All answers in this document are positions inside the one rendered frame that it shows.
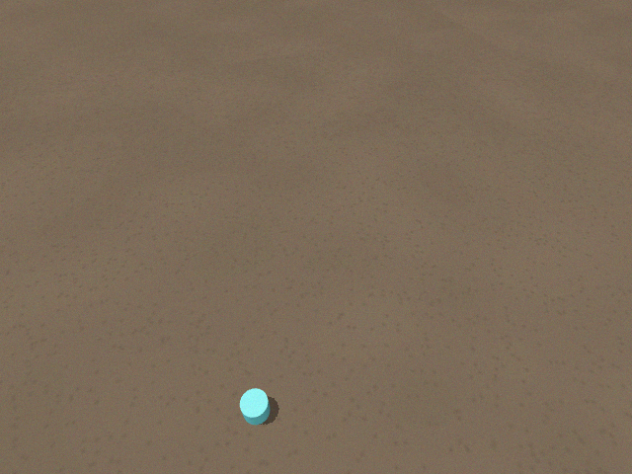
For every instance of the tin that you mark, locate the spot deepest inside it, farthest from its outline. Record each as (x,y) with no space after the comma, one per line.
(255,407)

